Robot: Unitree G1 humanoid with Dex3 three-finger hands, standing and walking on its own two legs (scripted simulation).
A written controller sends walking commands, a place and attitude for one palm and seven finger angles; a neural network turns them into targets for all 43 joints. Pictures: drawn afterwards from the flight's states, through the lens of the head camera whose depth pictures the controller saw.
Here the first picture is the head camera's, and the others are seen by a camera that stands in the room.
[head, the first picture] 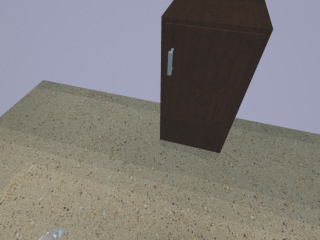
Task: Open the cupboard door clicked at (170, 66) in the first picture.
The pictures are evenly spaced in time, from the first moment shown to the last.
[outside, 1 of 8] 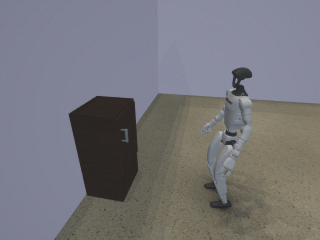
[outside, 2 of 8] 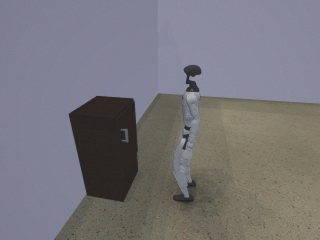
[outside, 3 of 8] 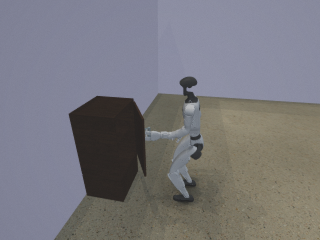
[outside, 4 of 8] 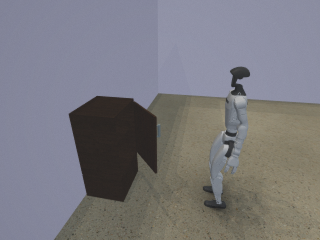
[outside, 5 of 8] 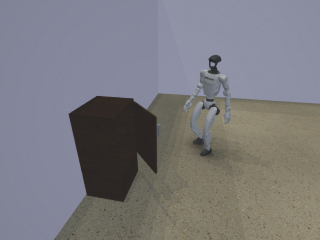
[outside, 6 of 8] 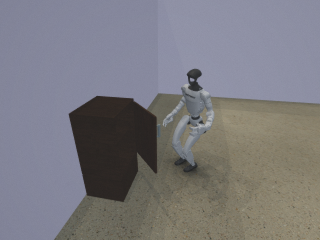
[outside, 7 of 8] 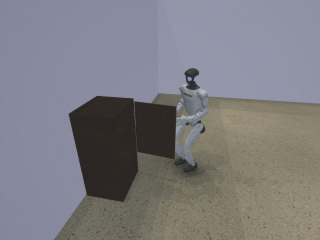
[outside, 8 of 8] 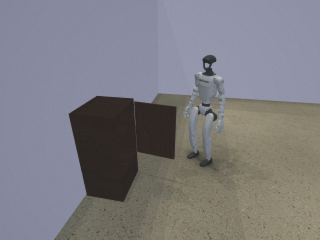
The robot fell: no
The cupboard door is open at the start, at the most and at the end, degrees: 0 84 83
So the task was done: yes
